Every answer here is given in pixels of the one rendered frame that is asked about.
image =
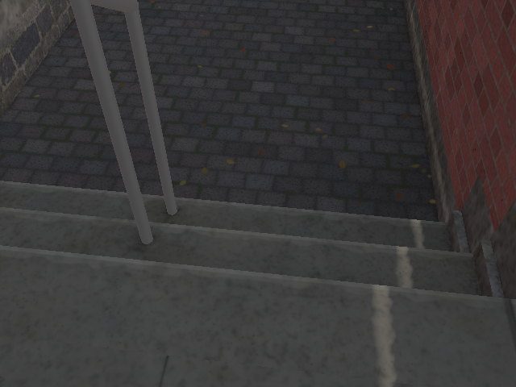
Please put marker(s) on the stairs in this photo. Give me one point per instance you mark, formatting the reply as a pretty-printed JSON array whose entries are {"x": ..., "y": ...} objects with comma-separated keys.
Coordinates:
[{"x": 399, "y": 252}]

